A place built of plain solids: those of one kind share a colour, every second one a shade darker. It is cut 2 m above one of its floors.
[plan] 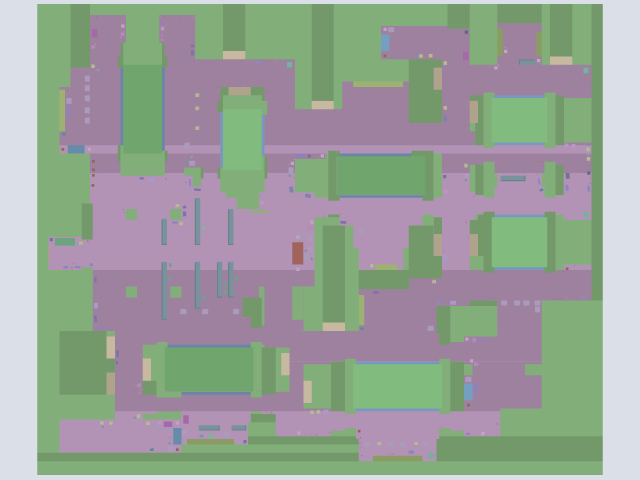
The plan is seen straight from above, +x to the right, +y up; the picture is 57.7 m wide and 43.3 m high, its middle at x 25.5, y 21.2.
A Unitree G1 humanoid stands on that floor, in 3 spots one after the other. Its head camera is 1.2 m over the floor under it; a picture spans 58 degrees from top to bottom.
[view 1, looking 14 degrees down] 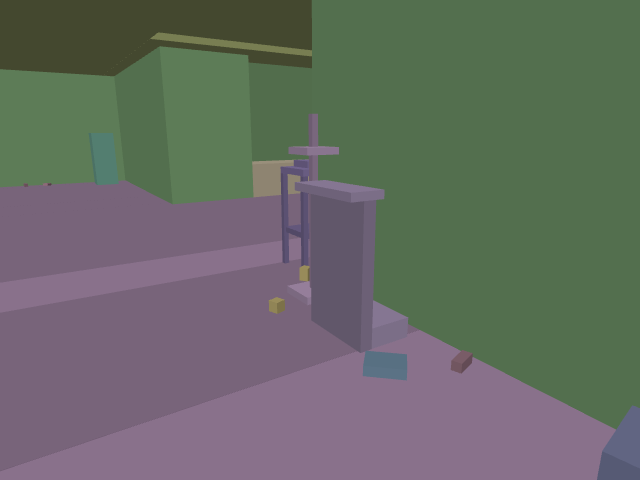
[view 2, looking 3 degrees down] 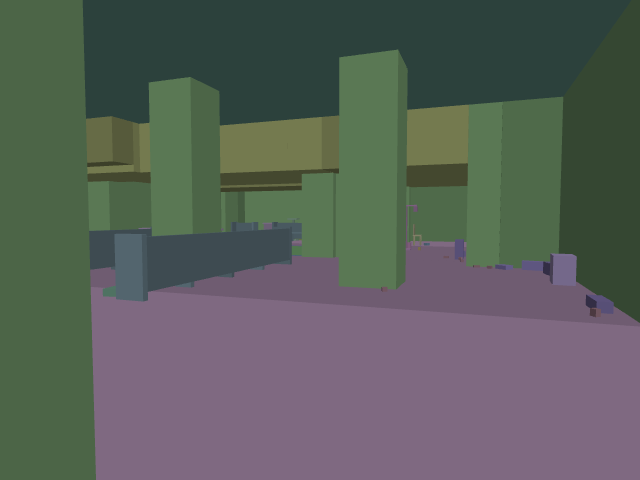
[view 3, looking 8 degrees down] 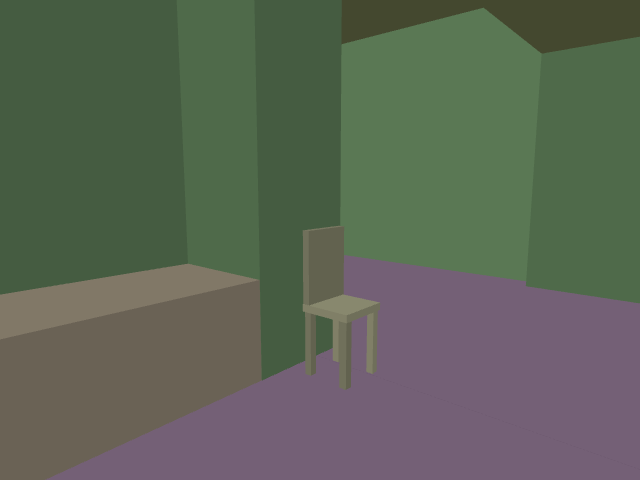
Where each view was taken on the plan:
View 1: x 21.38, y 25.50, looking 57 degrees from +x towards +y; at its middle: priedieu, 2.62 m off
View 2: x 6.75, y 24.12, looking -70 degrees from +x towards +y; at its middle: wall_rock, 12.92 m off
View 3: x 38.38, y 35.12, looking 131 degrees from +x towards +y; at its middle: chair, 2.61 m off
